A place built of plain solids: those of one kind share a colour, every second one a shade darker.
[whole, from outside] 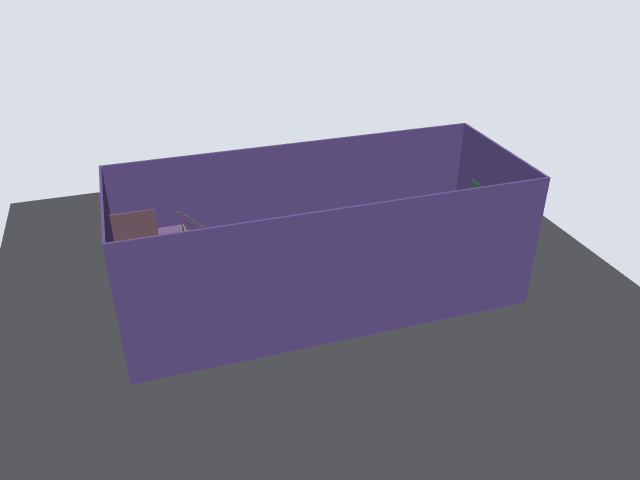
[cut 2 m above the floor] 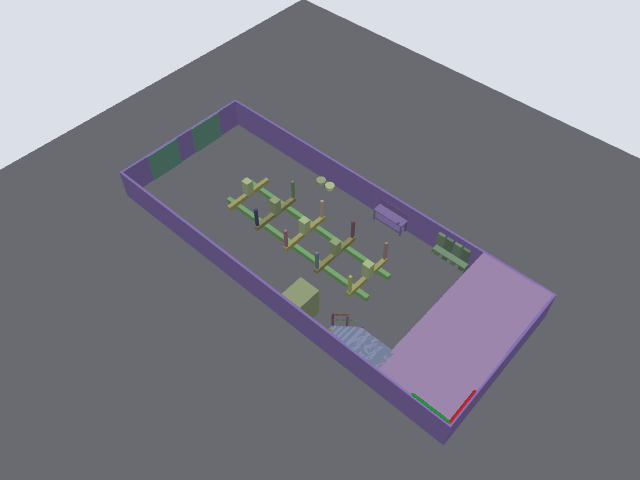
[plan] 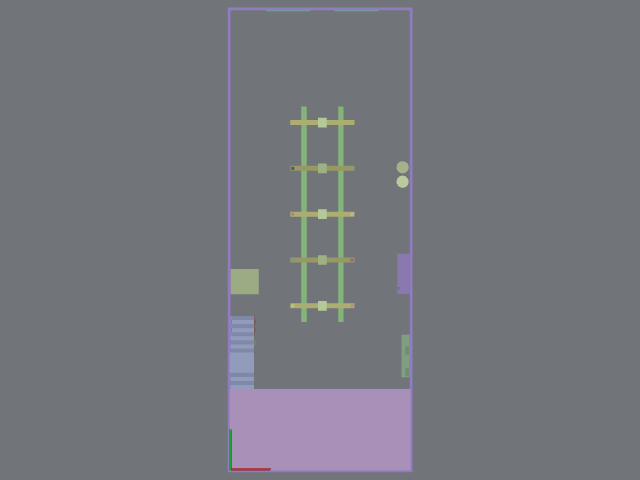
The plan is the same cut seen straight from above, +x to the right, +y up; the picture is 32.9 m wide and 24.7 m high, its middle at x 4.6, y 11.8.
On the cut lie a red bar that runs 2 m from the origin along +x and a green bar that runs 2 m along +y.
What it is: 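A boat hall 9.2 x 23.6 m, 8.5 m high; a lifeboat 13.9 m long and 4.5 m in beam on its cradle down the middle, its keel 1.62 m over the floor; a walk along either side; at the rear a crew gallery 4.1 m deep at 3.97 m over closed stores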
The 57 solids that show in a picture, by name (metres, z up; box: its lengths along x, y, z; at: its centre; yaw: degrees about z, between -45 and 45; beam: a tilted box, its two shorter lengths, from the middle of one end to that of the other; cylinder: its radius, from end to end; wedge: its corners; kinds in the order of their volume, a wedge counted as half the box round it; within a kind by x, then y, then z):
{
 "gal_1": {"box": [9.31, 4.18, 4.02], "at": [4.61, 2.04, 1.96]},
 "wall_1": {"box": [0.15, 23.92, 8.54], "at": [-0.07, 11.81, 4.22]},
 "wall_2": {"box": [9.51, 0.15, 8.54], "at": [4.61, -0.07, 4.22]},
 "wall_3": {"box": [9.51, 0.15, 8.54], "at": [4.61, 23.7, 4.22]},
 "wall_4": {"box": [0.15, 23.92, 8.54], "at": [9.29, 11.81, 4.22]},
 "stair_1": {"box": [1.25, 0.62, 3.81], "at": [0.57, 4.03, 1.86]},
 "stair_2": {"box": [1.25, 0.62, 3.6], "at": [0.57, 4.24, 1.75]},
 "stair_3": {"box": [1.25, 0.62, 3.39], "at": [0.57, 4.45, 1.65]},
 "stair_4": {"box": [1.25, 0.62, 3.19], "at": [0.57, 4.66, 1.54]},
 "stair_5": {"box": [1.25, 0.62, 2.98], "at": [0.57, 4.87, 1.44]},
 "stair_6": {"box": [1.25, 0.62, 2.77], "at": [0.57, 5.07, 1.33]},
 "stair_7": {"box": [1.25, 0.62, 2.56], "at": [0.57, 5.28, 1.23]},
 "stair_8": {"box": [1.25, 0.62, 2.35], "at": [0.57, 5.49, 1.12]},
 "stair_9": {"box": [1.25, 0.62, 2.14], "at": [0.57, 5.7, 1.02]},
 "stair_10": {"box": [1.25, 0.62, 1.93], "at": [0.57, 5.91, 0.92]},
 "stair_11": {"box": [1.25, 0.62, 1.72], "at": [0.57, 6.12, 0.81]},
 "stair_12": {"box": [1.25, 0.62, 1.51], "at": [0.57, 6.33, 0.71]},
 "stair_13": {"box": [1.25, 0.62, 1.3], "at": [0.57, 6.54, 0.6]},
 "stair_14": {"box": [1.25, 0.62, 1.09], "at": [0.57, 6.75, 0.5]},
 "stair_15": {"box": [1.25, 0.62, 0.89], "at": [0.57, 6.96, 0.39]},
 "stair_16": {"box": [1.25, 0.62, 0.68], "at": [0.57, 7.16, 0.29]},
 "stair_17": {"box": [1.25, 0.62, 0.47], "at": [0.57, 7.37, 0.18]},
 "stair_18": {"box": [1.25, 0.62, 0.26], "at": [0.57, 7.58, 0.08]},
 "winch_1": {"box": [1.45, 1.3, 2.35], "at": [0.72, 9.66, 1.12]},
 "beam_1": {"box": [0.28, 11.1, 0.39], "at": [3.77, 13.13, 0.14]},
 "beam_2": {"box": [0.28, 11.1, 0.39], "at": [5.67, 13.13, 0.14]},
 "cross_1": {"box": [3.31, 0.26, 0.3], "at": [4.72, 8.41, 0.49]},
 "cross_2": {"box": [3.31, 0.26, 0.3], "at": [4.72, 10.77, 0.49]},
 "cross_3": {"box": [3.31, 0.26, 0.3], "at": [4.72, 13.13, 0.49]},
 "cross_4": {"box": [3.31, 0.26, 0.3], "at": [4.72, 15.49, 0.49]},
 "cross_5": {"box": [3.31, 0.26, 0.3], "at": [4.72, 17.84, 0.49]},
 "sdoor_1": {"box": [2.28, 0.05, 5.25], "at": [2.96, 23.59, 2.58]},
 "sdoor_2": {"box": [2.28, 0.05, 5.25], "at": [6.48, 23.59, 2.58]},
 "keelblock_1": {"box": [0.46, 0.5, 0.98], "at": [4.72, 8.41, 1.13]},
 "keelblock_2": {"box": [0.46, 0.5, 0.98], "at": [4.72, 10.77, 1.13]},
 "keelblock_3": {"box": [0.46, 0.5, 0.98], "at": [4.72, 13.13, 1.13]},
 "keelblock_4": {"box": [0.46, 0.5, 0.98], "at": [4.72, 15.49, 1.13]},
 "keelblock_5": {"box": [0.46, 0.5, 0.98], "at": [4.72, 17.84, 1.13]},
 "screen_1": {"box": [0.12, 2.58, 2.15], "at": [1.55, 1.29, 5.0]},
 "kit_1": {"box": [0.42, 2.2, 0.04], "at": [9.0, 5.83, 0.43]},
 "kit_2": {"box": [0.19, 0.43, 0.9], "at": [9.09, 5.0, 1.17]},
 "kit_3": {"box": [0.19, 0.43, 0.9], "at": [9.09, 5.55, 1.17]},
 "kit_4": {"box": [0.19, 0.43, 0.9], "at": [9.09, 6.11, 1.17]},
 "kit_5": {"box": [0.19, 0.43, 0.9], "at": [9.09, 6.66, 1.17]},
 "bench_1": {"box": [0.5, 1.88, 0.07], "at": [8.88, 10.06, 0.2]},
 "bench_2": {"box": [0.62, 2.08, 0.06], "at": [8.88, 10.06, 0.87]},
 "bench_3": {"box": [0.018, 2.08, 0.45], "at": [9.2, 10.06, 1.12]},
 "coils_1": {"cylinder": 0.31, "from": [8.85, 14.8, 0.0], "to": [8.85, 14.8, 0.22]},
 "coils_2": {"cylinder": 0.31, "from": [8.85, 15.54, 0.0], "to": [8.85, 15.54, 0.22]},
 "shore3e_1": {"box": [0.16, 0.16, 1.75], "at": [6.25, 15.49, 1.51]},
 "shore3w_1": {"box": [0.16, 0.16, 1.75], "at": [3.2, 15.49, 1.51]},
 "shore0e_1": {"box": [0.16, 0.16, 1.54], "at": [6.25, 8.41, 1.41]},
 "shore0w_1": {"box": [0.16, 0.16, 1.54], "at": [3.2, 8.41, 1.41]},
 "shore2e_1": {"box": [0.16, 0.16, 1.54], "at": [6.25, 13.13, 1.41]},
 "shore2w_1": {"box": [0.16, 0.16, 1.54], "at": [3.2, 13.13, 1.41]},
 "shore1e_1": {"box": [0.16, 0.16, 1.53], "at": [6.25, 10.77, 1.4]},
 "shore1w_1": {"box": [0.16, 0.16, 1.53], "at": [3.2, 10.77, 1.4]}
}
